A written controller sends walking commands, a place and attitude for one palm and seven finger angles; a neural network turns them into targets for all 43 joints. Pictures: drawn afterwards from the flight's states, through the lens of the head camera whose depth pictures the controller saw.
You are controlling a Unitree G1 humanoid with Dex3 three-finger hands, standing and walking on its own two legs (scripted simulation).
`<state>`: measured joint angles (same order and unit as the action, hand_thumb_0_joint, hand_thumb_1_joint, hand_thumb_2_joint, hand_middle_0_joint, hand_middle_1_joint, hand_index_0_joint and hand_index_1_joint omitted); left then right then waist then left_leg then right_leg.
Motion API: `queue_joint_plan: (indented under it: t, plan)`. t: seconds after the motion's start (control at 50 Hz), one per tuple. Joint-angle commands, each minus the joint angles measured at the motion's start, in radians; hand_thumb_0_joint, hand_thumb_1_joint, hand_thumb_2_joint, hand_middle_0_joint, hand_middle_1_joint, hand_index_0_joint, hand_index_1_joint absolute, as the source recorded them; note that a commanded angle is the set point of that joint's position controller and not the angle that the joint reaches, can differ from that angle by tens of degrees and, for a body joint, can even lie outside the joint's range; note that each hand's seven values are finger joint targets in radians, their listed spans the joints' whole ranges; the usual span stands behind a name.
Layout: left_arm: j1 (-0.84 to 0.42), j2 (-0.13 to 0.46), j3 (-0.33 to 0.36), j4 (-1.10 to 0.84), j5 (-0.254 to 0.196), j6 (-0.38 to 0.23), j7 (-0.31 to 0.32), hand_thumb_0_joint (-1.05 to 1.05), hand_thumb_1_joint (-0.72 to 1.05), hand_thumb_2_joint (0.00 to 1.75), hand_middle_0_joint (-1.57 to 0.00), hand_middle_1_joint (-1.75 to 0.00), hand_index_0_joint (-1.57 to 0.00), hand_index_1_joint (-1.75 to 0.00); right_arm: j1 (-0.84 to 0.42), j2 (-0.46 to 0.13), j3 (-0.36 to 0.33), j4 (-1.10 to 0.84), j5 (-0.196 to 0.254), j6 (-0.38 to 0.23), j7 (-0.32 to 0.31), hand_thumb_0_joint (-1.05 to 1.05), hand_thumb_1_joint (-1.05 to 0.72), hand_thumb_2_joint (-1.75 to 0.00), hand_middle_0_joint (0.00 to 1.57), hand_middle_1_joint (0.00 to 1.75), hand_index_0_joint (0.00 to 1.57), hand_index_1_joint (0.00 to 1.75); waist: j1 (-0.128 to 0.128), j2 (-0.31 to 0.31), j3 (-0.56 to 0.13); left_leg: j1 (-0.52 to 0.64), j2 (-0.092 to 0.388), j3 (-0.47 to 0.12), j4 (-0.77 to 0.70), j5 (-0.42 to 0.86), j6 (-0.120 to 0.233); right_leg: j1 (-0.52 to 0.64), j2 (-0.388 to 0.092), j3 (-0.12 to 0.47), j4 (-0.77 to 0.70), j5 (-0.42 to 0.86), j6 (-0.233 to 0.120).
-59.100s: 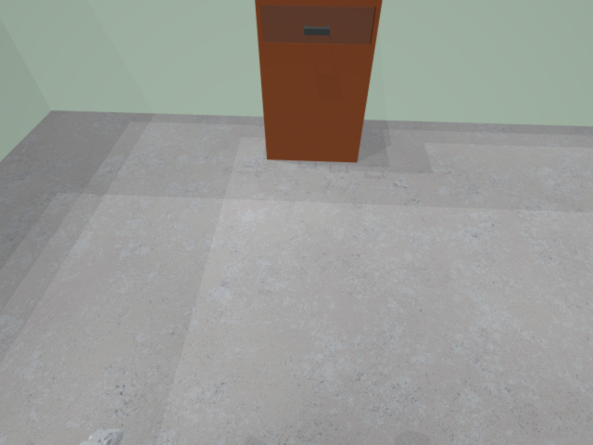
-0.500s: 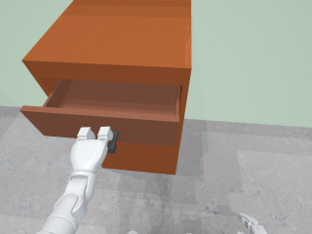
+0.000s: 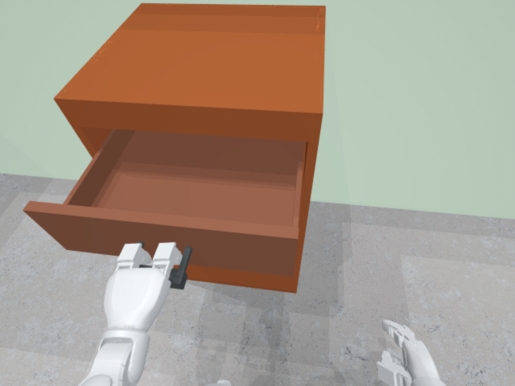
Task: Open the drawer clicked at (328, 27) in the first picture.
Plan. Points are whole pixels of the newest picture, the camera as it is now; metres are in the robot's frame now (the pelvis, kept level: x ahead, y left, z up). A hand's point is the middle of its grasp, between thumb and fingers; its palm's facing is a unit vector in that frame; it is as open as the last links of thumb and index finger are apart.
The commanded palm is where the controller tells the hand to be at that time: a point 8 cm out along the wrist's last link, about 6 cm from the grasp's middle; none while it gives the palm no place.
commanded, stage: pull the drawer open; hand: left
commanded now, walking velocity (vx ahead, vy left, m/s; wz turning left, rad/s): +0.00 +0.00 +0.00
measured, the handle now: (158, 263) +0.31 +0.20 -0.01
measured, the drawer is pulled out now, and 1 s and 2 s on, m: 0.21 0.30 0.30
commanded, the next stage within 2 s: open the thumb to release the handle in 1.04 s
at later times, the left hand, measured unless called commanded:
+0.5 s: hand (140, 339) +0.20 +0.20 -0.02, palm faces +0.02 -0.09 -1.00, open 7.1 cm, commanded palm +0.16 +0.21 +0.03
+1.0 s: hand (132, 364) +0.16 +0.20 -0.02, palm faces -0.01 -0.11 -0.99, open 7.1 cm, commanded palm +0.12 +0.21 +0.03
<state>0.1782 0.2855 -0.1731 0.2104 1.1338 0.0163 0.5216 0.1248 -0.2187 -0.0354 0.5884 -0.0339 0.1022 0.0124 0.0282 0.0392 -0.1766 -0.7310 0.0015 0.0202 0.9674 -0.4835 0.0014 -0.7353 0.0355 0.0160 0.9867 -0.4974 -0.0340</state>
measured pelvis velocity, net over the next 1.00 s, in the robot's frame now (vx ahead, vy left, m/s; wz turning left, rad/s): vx -0.01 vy -0.01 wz -0.01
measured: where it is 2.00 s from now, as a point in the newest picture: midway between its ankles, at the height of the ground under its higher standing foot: outside the picture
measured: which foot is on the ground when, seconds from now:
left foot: down 0.00-1.00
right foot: down 0.00-1.00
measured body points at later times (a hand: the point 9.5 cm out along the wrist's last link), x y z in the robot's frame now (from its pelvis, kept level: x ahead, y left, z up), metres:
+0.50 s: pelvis +0.00 -0.01 -0.01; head +0.04 -0.03 +0.44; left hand +0.19 +0.20 +0.03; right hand +0.20 -0.23 -0.11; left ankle -0.01 +0.12 -0.68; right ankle -0.01 -0.10 -0.68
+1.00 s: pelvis -0.01 -0.01 -0.02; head +0.05 -0.04 +0.42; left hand +0.16 +0.20 +0.04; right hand +0.20 -0.23 -0.12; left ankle -0.01 +0.12 -0.68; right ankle -0.01 -0.10 -0.68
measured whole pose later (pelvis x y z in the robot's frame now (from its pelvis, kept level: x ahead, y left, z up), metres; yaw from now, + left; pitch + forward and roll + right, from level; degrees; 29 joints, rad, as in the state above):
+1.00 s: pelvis -0.01 -0.01 -0.02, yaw -1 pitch +16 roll +2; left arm 0.61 0.34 -0.06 -0.13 1.09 -0.12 0.54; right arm 0.12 -0.22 -0.01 0.50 -0.06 0.11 0.04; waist 0.05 0.02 -0.19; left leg -0.84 0.01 0.04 1.09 -0.53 -0.02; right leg -0.87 0.04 0.03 1.14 -0.55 -0.05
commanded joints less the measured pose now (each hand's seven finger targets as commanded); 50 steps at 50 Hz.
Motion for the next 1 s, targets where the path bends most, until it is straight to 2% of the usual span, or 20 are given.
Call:
queue_joint_plan:
  t: [0.0, 0.02, 0.06, 0.08, 0.16, 0.3, 0.36, 0.38, 0.4, 0.54, 0.58, 0.64, 0.68, 0.74, 0.78, 0.8, 0.84, 0.86, 0.94, 0.98]
  plan:
    - [-0.034, 0.112, 0.089, -0.184, -0.012, 0.008, 0.03, 0.0, 0.9, 0.9, -0.4, -1.35, -0.4, -1.35, -0.087, -0.102, -0.029, -0.148, -0.003, -0.044, -0.013, 0.0, -0.9, -0.9, 0.2, 0.3, 0.2, 0.3, 0.005, -0.064, -0.19, 0.179, -0.037, -0.007, -0.088, 0.317, 0.021, 0.107, 0.018, 0.009, -0.152, 0.393, -0.017]
    - [-0.016, 0.109, 0.086, -0.217, -0.012, 0.004, 0.03, 0.0, 0.9, 0.9, -0.4, -1.35, -0.4, -1.35, -0.095, -0.1, -0.025, -0.157, -0.007, -0.046, -0.011, 0.0, -0.9, -0.9, 0.2, 0.3, 0.2, 0.3, 0.015, -0.062, -0.217, 0.177, -0.039, -0.002, -0.085, 0.317, 0.021, 0.117, 0.014, 0.014, -0.148, 0.398, -0.015]
    - [0.036, 0.099, 0.076, -0.227, -0.02, 0.003, 0.025, 0.0, 0.9, 0.9, -0.4, -1.35, -0.4, -1.35, -0.098, -0.097, -0.021, -0.164, -0.005, -0.049, -0.009, 0.0, -0.9, -0.9, 0.2, 0.3, 0.2, 0.3, 0.017, -0.065, -0.202, 0.173, -0.041, -0.002, -0.085, 0.319, 0.021, 0.125, 0.012, 0.012, -0.149, 0.408, -0.014]
    - [0.058, 0.13, 0.112, -0.232, -0.02, 0.0, 0.026, 0.0, 0.9, 0.9, -0.4, -1.35, -0.4, -1.35, -0.105, -0.099, -0.021, -0.163, -0.005, -0.05, -0.011, 0.0, -0.9, -0.9, 0.2, 0.3, 0.2, 0.3, 0.026, -0.063, -0.213, 0.169, -0.04, -0.005, -0.085, 0.324, 0.018, 0.133, 0.014, 0.021, -0.145, 0.416, -0.017]
    - [0.106, 0.112, 0.093, -0.274, -0.018, -0.015, 0.029, 0.0, 0.9, 0.9, -0.4, -1.35, -0.4, -1.35, -0.111, -0.095, -0.017, -0.173, -0.011, -0.051, -0.003, 0.0, -0.9, -0.9, 0.2, 0.3, 0.2, 0.3, 0.022, -0.052, -0.191, 0.162, -0.041, -0.004, -0.075, 0.313, 0.018, 0.107, 0.013, 0.029, -0.138, 0.408, -0.018]
    - [0.269, 0.128, 0.129, -0.326, -0.027, -0.039, 0.044, 0.0, 0.9, 0.9, -0.4, -1.35, -0.4, -1.35, -0.108, -0.095, -0.017, -0.192, -0.013, -0.054, 0.008, 0.0, -0.9, -0.9, 0.2, 0.3, 0.2, 0.3, 0.034, -0.063, -0.182, 0.132, -0.042, -0.008, -0.052, 0.309, 0.017, 0.106, 0.012, 0.033, -0.111, 0.427, -0.02]
    - [0.262, 0.141, 0.14, -0.352, -0.023, -0.043, 0.051, 0.0, 0.9, 0.9, -0.4, -1.35, -0.4, -1.35, -0.116, -0.097, -0.015, -0.198, -0.019, -0.051, 0.01, 0.0, -0.9, -0.9, 0.2, 0.3, 0.2, 0.3, 0.032, -0.072, -0.171, 0.112, -0.046, -0.008, -0.037, 0.271, 0.017, 0.064, 0.009, 0.049, -0.109, 0.377, -0.019]
    - [0.266, 0.162, 0.17, -0.356, -0.02, -0.044, 0.058, 0.0, 0.9, 0.9, -0.4, -1.35, -0.4, -1.35, -0.118, -0.099, -0.016, -0.198, -0.02, -0.05, 0.007, 0.0, -0.9, -0.9, 0.2, 0.3, 0.2, 0.3, 0.033, -0.068, -0.171, 0.107, -0.044, -0.01, -0.036, 0.269, 0.017, 0.063, 0.013, 0.05, -0.107, 0.371, -0.021]
    - [0.265, 0.147, 0.152, -0.354, -0.019, -0.044, 0.06, 0.0, 0.9, 0.9, -0.4, -1.35, -0.4, -1.35, -0.115, -0.097, -0.018, -0.195, -0.019, -0.05, 0.007, 0.0, -0.9, -0.9, 0.2, 0.3, 0.2, 0.3, 0.028, -0.057, -0.164, 0.108, -0.045, -0.008, -0.032, 0.26, 0.018, 0.057, 0.01, 0.049, -0.107, 0.373, -0.02]
    - [0.371, 0.155, 0.17, -0.384, -0.039, -0.05, 0.064, 0.0, 0.9, 0.9, -0.4, -1.35, -0.4, -1.35, -0.11, -0.097, -0.014, -0.215, -0.017, -0.05, 0.007, 0.0, -0.9, -0.9, 0.2, 0.3, 0.2, 0.3, 0.041, -0.069, -0.168, 0.084, -0.046, -0.007, -0.02, 0.239, 0.02, 0.057, 0.006, 0.042, -0.097, 0.354, -0.018]
    - [0.392, 0.19, 0.21, -0.399, -0.042, -0.056, 0.066, 0.0, 0.9, 0.9, -0.4, -1.35, -0.4, -1.35, -0.118, -0.098, -0.01, -0.22, -0.019, -0.047, 0.005, 0.0, -0.9, -0.9, 0.2, 0.3, 0.2, 0.3, 0.051, -0.073, -0.179, 0.076, -0.048, -0.008, -0.017, 0.24, 0.018, 0.059, 0.009, 0.058, -0.093, 0.35, -0.021]
    - [0.472, 0.156, 0.176, -0.412, -0.051, -0.063, 0.059, 0.0, 0.9, 0.9, -0.4, -1.35, -0.4, -1.35, -0.111, -0.093, -0.01, -0.231, -0.017, -0.049, 0.012, 0.0, -0.9, -0.9, 0.2, 0.3, 0.2, 0.3, 0.052, -0.064, -0.161, 0.078, -0.047, -0.004, -0.015, 0.243, 0.02, 0.055, 0.008, 0.046, -0.09, 0.357, -0.021]
    - [0.475, 0.188, 0.211, -0.432, -0.057, -0.069, 0.058, 0.0, 0.9, 0.9, -0.4, -1.35, -0.4, -1.35, -0.116, -0.098, -0.005, -0.235, -0.02, -0.047, 0.014, 0.0, -0.9, -0.9, 0.2, 0.3, 0.2, 0.3, 0.055, -0.069, -0.167, 0.07, -0.047, -0.007, -0.013, 0.234, 0.018, 0.045, 0.008, 0.061, -0.09, 0.334, -0.022]
    - [0.529, 0.173, 0.201, -0.443, -0.059, -0.083, 0.055, 0.0, 0.9, 0.9, -0.4, -1.35, -0.4, -1.35, -0.112, -0.094, -0.006, -0.244, -0.021, -0.047, 0.017, 0.0, -0.9, -0.9, 0.2, 0.3, 0.2, 0.3, 0.055, -0.069, -0.146, 0.05, -0.049, -0.004, -0.003, 0.218, 0.021, 0.041, 0.004, 0.06, -0.088, 0.336, -0.02]
    - [0.541, 0.212, 0.246, -0.456, -0.055, -0.097, 0.061, 0.0, 0.9, 0.9, -0.4, -1.35, -0.4, -1.35, -0.117, -0.093, -0.003, -0.245, -0.026, -0.046, 0.017, 0.0, -0.9, -0.9, 0.2, 0.3, 0.2, 0.3, 0.063, -0.07, -0.156, 0.051, -0.05, -0.008, 0.004, 0.223, 0.019, 0.026, 0.007, 0.074, -0.081, 0.328, -0.025]
    - [0.548, 0.191, 0.223, -0.456, -0.053, -0.103, 0.06, 0.0, 0.9, 0.9, -0.4, -1.35, -0.4, -1.35, -0.109, -0.093, -0.004, -0.246, -0.025, -0.047, 0.019, 0.0, -0.9, -0.9, 0.2, 0.3, 0.2, 0.3, 0.057, -0.048, -0.147, 0.053, -0.05, -0.006, 0.007, 0.217, 0.019, 0.01, 0.006, 0.065, -0.075, 0.317, -0.025]
    - [0.571, 0.192, 0.225, -0.467, -0.058, -0.112, 0.057, 0.0, 0.9, 0.9, -0.4, -1.35, -0.4, -1.35, -0.107, -0.091, -0.007, -0.251, -0.029, -0.048, 0.022, 0.0, -0.9, -0.9, 0.2, 0.3, 0.2, 0.3, 0.056, -0.063, -0.143, 0.042, -0.05, -0.005, 0.019, 0.205, 0.021, 0.0, 0.003, 0.064, -0.075, 0.305, -0.023]
    - [0.586, 0.203, 0.245, -0.462, -0.059, -0.117, 0.057, 0.0, 0.9, 0.9, -0.4, -1.35, -0.4, -1.35, -0.108, -0.089, -0.005, -0.252, -0.029, -0.047, 0.023, 0.0, -0.9, -0.9, 0.2, 0.3, 0.2, 0.3, 0.069, -0.06, -0.151, 0.04, -0.053, -0.005, 0.019, 0.207, 0.018, -0.006, 0.005, 0.071, -0.07, 0.291, -0.025]
    - [0.62, 0.202, 0.247, -0.479, -0.066, -0.128, 0.054, 0.0, 0.9, 0.9, -0.4, -1.35, -0.4, -1.35, -0.106, -0.088, -0.006, -0.259, -0.029, -0.044, 0.024, 0.0, -0.9, -0.9, 0.2, 0.3, 0.2, 0.3, 0.068, -0.063, -0.165, 0.028, -0.052, -0.003, 0.03, 0.225, 0.021, 0.012, 0.002, 0.072, -0.058, 0.348, -0.025]
    - [0.614, 0.226, 0.281, -0.475, -0.065, -0.13, 0.059, 0.0, 0.9, 0.9, -0.4, -1.35, -0.4, -1.35, -0.112, -0.089, -0.003, -0.258, -0.031, -0.04, 0.023, 0.0, -0.9, -0.9, 0.2, 0.3, 0.2, 0.3, 0.071, -0.073, -0.174, 0.019, -0.054, -0.005, 0.032, 0.23, 0.019, 0.014, 0.004, 0.088, -0.056, 0.36, -0.025]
